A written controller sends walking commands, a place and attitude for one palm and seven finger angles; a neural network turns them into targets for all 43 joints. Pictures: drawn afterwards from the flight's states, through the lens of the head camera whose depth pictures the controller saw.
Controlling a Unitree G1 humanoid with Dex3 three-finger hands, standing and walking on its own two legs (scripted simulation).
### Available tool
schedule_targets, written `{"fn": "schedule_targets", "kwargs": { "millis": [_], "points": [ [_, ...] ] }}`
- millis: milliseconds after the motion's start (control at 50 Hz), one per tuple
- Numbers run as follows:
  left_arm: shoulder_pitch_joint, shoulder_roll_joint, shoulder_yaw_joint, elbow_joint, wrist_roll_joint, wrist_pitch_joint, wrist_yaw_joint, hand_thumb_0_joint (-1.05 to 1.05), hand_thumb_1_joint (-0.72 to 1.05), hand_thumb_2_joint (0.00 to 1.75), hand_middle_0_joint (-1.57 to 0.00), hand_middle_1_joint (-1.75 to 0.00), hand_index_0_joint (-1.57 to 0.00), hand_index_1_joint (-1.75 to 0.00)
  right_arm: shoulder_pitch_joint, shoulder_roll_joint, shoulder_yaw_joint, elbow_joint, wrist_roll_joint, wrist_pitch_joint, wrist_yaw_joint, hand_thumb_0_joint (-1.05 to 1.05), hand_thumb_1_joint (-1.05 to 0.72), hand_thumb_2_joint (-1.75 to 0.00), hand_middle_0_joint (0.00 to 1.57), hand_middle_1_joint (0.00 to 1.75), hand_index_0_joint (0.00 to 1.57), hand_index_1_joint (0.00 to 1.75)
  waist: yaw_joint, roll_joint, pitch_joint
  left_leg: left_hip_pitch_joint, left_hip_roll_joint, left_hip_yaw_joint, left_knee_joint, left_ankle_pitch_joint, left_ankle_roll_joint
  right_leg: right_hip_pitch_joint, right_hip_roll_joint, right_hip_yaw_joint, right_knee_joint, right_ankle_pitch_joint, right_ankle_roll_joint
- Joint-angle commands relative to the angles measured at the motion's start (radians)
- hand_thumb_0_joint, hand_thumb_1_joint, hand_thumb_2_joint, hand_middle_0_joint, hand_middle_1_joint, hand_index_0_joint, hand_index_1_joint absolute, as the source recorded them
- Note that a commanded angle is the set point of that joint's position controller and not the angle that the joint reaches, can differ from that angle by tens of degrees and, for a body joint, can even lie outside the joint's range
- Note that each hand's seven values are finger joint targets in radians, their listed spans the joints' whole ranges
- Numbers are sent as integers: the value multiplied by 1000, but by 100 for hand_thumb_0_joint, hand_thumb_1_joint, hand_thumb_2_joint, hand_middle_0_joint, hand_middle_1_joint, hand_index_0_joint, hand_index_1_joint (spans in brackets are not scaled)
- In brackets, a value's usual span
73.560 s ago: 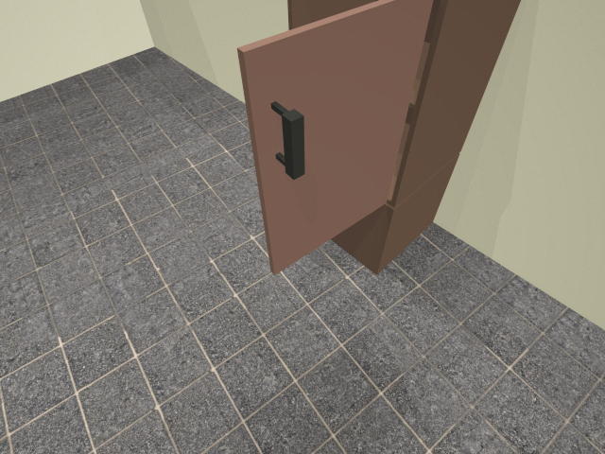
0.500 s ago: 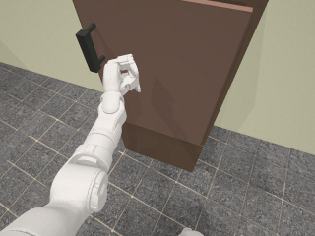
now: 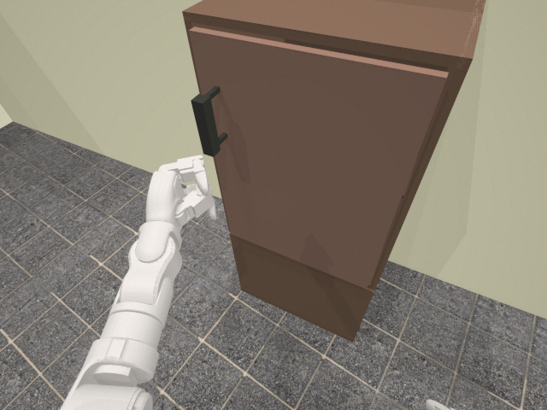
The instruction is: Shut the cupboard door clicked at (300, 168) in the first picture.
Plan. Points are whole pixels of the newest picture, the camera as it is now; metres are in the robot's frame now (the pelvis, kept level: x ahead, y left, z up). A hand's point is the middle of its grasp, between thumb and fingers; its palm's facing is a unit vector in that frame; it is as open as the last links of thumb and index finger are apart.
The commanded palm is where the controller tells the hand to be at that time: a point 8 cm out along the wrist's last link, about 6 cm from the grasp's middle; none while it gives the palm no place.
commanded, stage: draw the hand back to the body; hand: left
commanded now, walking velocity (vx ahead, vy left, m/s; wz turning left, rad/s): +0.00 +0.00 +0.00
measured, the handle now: (213, 121) +0.62 +0.15 +0.10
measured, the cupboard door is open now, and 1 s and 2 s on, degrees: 0 0 0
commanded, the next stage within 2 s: step back with the hand held close in 1.16 s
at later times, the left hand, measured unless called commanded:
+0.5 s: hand (92, 267) +0.24 +0.22 +0.16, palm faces +0.30 -0.91 -0.27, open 4.0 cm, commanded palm +0.20 +0.26 +0.17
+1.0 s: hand out of the picture +0.18 +0.29 +0.17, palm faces +0.54 -0.76 -0.37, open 7.2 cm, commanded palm +0.13 +0.32 +0.19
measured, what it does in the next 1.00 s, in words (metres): stands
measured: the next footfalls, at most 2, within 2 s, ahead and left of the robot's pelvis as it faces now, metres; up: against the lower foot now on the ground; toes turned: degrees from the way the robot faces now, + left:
none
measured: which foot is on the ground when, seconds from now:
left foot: down 0.00-1.00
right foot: down 0.00-1.00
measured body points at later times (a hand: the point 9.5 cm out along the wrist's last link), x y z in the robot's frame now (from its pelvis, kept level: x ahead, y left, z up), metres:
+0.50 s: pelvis -0.01 +0.01 +0.02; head -0.02 -0.02 +0.46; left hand +0.22 +0.27 +0.17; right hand +0.19 -0.19 -0.08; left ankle -0.02 +0.11 -0.73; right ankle +0.02 -0.11 -0.73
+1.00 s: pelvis +0.00 +0.01 +0.02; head -0.02 -0.01 +0.46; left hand +0.14 +0.33 +0.19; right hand +0.20 -0.20 -0.07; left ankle -0.02 +0.11 -0.73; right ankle +0.02 -0.11 -0.73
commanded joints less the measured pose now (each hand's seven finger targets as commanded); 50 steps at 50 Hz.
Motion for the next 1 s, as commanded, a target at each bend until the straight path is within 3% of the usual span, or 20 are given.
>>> {"fn": "schedule_targets", "kwargs": {
  "millis": [0,60,80,120,160,220,280,340,380,500,620,720,760,820,860,920,980],
  "points": [
    [-328,100,9,-329,-8,9,-14,0,90,90,-124,-144,-124,-144,-146,-94,-7,-166,10,-73,-21,0,-90,-90,20,30,20,30,1,-45,-217,95,-33,-15,-112,189,18,171,8,5,-91,212,4],
    [-185,144,60,-362,-21,72,-27,0,90,90,-116,-135,-116,-135,-194,-95,7,-191,13,-67,-24,0,-90,-90,20,30,20,30,35,-103,-181,78,-35,-13,-141,171,16,214,0,3,-109,184,6],
    [-163,193,-6,-486,59,14,13,0,90,90,-113,-132,-113,-132,-204,-72,9,-203,0,-59,-31,0,-90,-90,20,30,20,30,5,-107,-122,98,-34,-8,-185,176,20,224,-20,36,-156,161,15],
    [9,220,52,-469,63,5,42,0,90,90,-108,-126,-108,-126,-220,-78,9,-207,-3,-41,-36,0,-90,-90,20,30,20,30,29,-137,-89,87,-28,-16,-204,171,21,256,-20,33,-178,139,15],
    [32,210,30,-562,73,4,46,0,90,90,-102,-120,-102,-120,-241,-66,21,-219,-6,-24,-37,0,-90,-90,20,30,20,30,26,-96,-79,123,-24,-14,-227,176,19,274,-22,33,-195,138,13],
    [69,248,58,-632,80,7,60,0,90,90,-94,-111,-94,-111,-256,-67,23,-220,-12,-13,-44,0,-90,-90,20,30,20,30,22,-63,-51,155,-19,-15,-253,155,20,279,-18,35,-239,104,13],
    [68,248,51,-749,94,0,75,0,90,90,-86,-102,-86,-102,-266,-60,31,-225,-19,-22,-47,0,-90,-90,20,30,20,30,17,35,-69,204,-20,-23,-276,157,13,291,-12,25,-249,97,5],
    [154,262,63,-830,99,2,88,0,90,90,-78,-93,-78,-93,-266,-64,33,-223,-26,-35,-49,0,-90,-90,20,30,20,30,22,73,-85,232,-20,-37,-289,196,9,324,-9,17,-253,129,0],
    [238,255,68,-863,99,2,94,0,90,90,-72,-87,-72,-87,-269,-64,32,-222,-31,-42,-49,0,-90,-90,20,30,20,30,27,36,-92,245,-19,-39,-291,223,8,338,-5,8,-250,152,1],
    [486,306,180,-881,93,9,103,0,90,90,-56,-69,-56,-69,-277,-69,23,-210,-36,-39,-49,0,-90,-90,20,30,20,30,50,-69,-25,208,-16,-40,-299,251,6,355,-7,2,-258,170,8],
    [665,390,320,-965,89,-2,108,0,90,90,-39,-51,-39,-51,-280,-69,10,-205,-41,-45,-46,0,-90,-90,20,30,20,30,73,-3,-22,193,-15,-33,-281,313,1,378,-12,5,-250,223,8],
    [787,421,391,-1036,89,-9,121,0,90,90,-25,-36,-25,-36,-269,-69,1,-200,-40,-71,-45,0,-90,-90,20,30,20,30,77,39,-11,189,-11,-29,-267,349,-1,368,-13,5,-246,241,10],
    [798,425,407,-1071,89,-15,126,0,90,90,-20,-30,-20,-30,-261,-65,-1,-197,-36,-82,-45,0,-90,-90,20,30,20,30,71,48,-3,194,-9,-28,-266,342,-4,351,-15,2,-243,227,12],
    [741,358,325,-1040,100,-11,128,0,90,90,-20,-30,-20,-30,-251,-81,-5,-176,-40,-107,-50,0,-90,-90,20,30,20,30,47,18,57,196,-8,-33,-272,319,1,295,-12,-3,-257,198,14],
    [711,362,322,-1020,104,-8,137,0,90,90,-20,-30,-20,-30,-242,-86,-9,-170,-39,-113,-53,0,-90,-90,20,30,20,30,43,3,68,197,-8,-34,-280,275,4,278,-15,-4,-257,156,17],
    [710,375,335,-1004,105,-10,141,0,90,90,-20,-30,-20,-30,-241,-92,-13,-164,-40,-117,-60,0,-90,-90,20,30,20,30,52,-38,41,207,-12,-35,-282,269,9,297,-14,-3,-258,147,13],
    [726,386,352,-1042,106,-20,145,0,90,90,-20,-30,-20,-30,-251,-77,-7,-171,-42,-120,-59,0,-90,-90,20,30,20,30,65,-7,-14,211,-17,-35,-280,285,6,338,-18,-3,-243,165,12]
  ]
}}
